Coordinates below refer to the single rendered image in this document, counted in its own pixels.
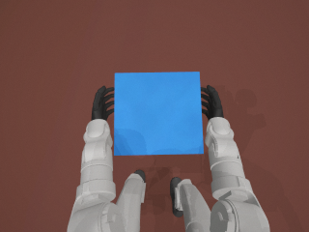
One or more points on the robot right hand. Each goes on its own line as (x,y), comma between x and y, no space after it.
(213,104)

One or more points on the robot right shin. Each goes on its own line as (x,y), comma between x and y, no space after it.
(184,181)

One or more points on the robot right forearm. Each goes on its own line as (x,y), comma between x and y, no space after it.
(228,179)

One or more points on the robot left forearm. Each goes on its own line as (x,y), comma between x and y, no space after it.
(96,180)

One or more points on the robot left hand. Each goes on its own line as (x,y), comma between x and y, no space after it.
(100,104)

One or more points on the robot left foot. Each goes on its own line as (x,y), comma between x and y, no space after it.
(141,173)

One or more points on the robot right upper arm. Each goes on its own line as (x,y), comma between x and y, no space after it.
(235,216)

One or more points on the carton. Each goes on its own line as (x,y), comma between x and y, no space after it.
(157,113)

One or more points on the robot left upper arm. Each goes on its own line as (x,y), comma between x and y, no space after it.
(102,217)

